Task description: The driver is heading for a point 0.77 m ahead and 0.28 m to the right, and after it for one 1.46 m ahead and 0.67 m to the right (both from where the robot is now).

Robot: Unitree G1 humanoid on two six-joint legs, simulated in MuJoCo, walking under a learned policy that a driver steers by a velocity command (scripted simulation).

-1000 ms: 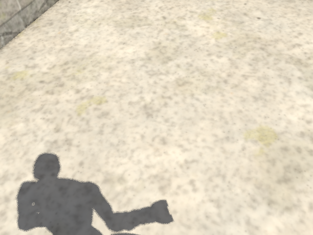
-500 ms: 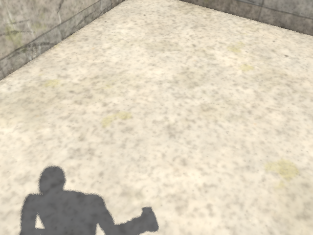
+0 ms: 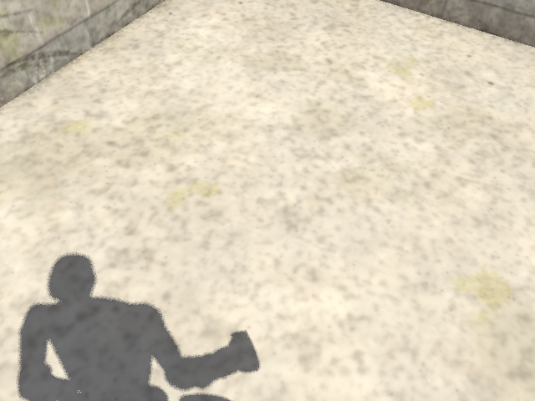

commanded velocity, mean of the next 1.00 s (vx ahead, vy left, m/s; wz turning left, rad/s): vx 0.04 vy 0.00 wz -0.45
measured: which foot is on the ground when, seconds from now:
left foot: down 0.00-0.34, up 0.36-0.82, down 0.84-1.00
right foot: up 0.00-0.32, down 0.34-0.84, up 0.86-1.00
